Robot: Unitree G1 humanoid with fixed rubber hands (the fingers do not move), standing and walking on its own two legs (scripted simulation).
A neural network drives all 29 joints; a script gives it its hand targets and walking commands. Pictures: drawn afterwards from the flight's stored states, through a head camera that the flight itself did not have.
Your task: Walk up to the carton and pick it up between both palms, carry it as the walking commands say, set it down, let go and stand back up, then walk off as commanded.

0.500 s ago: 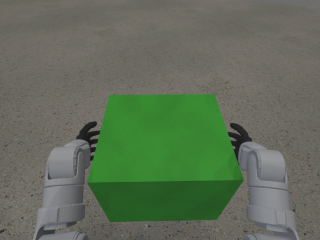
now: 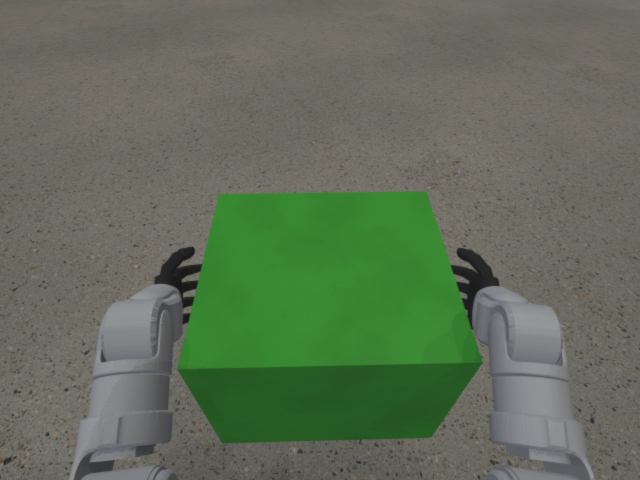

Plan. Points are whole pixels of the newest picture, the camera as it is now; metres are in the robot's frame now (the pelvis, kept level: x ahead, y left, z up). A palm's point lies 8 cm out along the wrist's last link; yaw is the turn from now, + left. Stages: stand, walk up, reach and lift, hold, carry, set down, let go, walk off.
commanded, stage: carry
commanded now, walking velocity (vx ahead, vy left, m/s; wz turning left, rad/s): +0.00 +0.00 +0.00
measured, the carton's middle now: (325, 316) +0.35 +0.00 +0.03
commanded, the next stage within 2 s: hold in 1.26 s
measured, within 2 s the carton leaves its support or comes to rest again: neither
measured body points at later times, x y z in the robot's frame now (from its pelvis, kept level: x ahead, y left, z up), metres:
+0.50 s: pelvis +0.01 +0.00 +0.00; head -0.01 +0.00 +0.45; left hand +0.34 +0.19 +0.08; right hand +0.34 -0.19 +0.09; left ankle +0.02 +0.11 -0.73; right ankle +0.05 -0.12 -0.73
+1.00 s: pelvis +0.01 +0.00 +0.00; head -0.01 +0.00 +0.45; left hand +0.34 +0.19 +0.08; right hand +0.34 -0.20 +0.09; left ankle +0.02 +0.11 -0.73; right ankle +0.05 -0.12 -0.73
